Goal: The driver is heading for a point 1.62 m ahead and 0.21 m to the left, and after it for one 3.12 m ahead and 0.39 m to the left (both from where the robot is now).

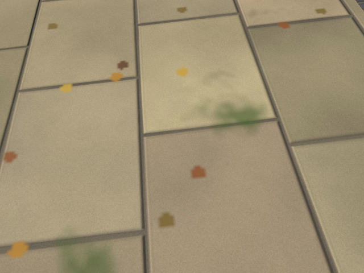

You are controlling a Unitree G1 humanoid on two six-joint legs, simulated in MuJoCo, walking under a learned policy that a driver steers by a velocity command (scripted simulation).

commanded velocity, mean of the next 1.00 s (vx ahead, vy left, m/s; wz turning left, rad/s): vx -0.04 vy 0.00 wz -0.16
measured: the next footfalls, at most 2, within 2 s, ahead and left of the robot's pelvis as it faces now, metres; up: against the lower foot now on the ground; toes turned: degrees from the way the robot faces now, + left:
left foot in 0.16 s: +0.07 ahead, +0.14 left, +0.00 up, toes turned -9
right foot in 0.46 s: +0.00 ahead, -0.12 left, +0.00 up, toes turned -3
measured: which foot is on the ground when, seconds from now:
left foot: up 0.00-0.14, down 0.16-1.00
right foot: down 0.00-0.16, up 0.18-0.44, down 0.46-1.00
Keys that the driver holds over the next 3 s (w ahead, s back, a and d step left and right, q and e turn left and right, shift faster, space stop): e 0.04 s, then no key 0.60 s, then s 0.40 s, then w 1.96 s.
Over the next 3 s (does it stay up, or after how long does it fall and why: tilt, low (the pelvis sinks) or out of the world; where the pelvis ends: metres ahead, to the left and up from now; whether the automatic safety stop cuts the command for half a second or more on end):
stays up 0.77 0.00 0.00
